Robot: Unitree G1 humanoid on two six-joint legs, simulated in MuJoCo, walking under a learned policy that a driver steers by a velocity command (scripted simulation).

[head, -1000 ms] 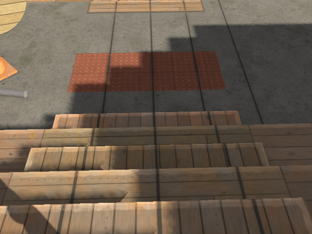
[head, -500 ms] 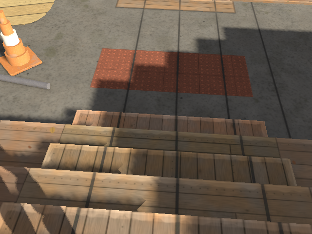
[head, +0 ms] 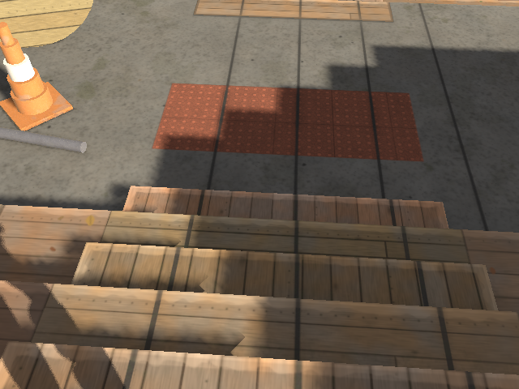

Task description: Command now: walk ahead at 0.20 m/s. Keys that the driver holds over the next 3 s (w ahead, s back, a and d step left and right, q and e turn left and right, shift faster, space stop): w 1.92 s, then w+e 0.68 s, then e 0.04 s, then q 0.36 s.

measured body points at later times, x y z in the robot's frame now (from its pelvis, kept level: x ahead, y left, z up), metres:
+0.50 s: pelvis +0.17 +0.01 -0.08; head +0.18 +0.00 +0.37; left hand +0.33 +0.22 -0.19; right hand +0.04 -0.15 -0.23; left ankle +0.02 +0.11 -0.73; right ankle +0.28 -0.10 -0.80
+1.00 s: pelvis +0.46 +0.05 -0.26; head +0.47 +0.06 +0.19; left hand +0.33 +0.22 -0.41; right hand +0.64 -0.16 -0.37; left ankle +0.57 +0.15 -1.01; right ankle +0.27 -0.09 -0.87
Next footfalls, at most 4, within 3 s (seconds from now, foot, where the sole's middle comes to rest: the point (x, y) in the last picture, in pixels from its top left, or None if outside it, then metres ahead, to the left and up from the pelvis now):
0.54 right None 0.31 -0.09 -0.91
0.98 left None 0.60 0.15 -1.05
1.54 right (294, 324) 0.89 -0.08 -1.19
2.06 left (234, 275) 1.19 0.16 -1.34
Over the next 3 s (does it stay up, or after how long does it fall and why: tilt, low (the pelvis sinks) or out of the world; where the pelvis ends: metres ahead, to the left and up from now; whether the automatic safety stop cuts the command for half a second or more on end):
stays up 1.50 -0.08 -0.73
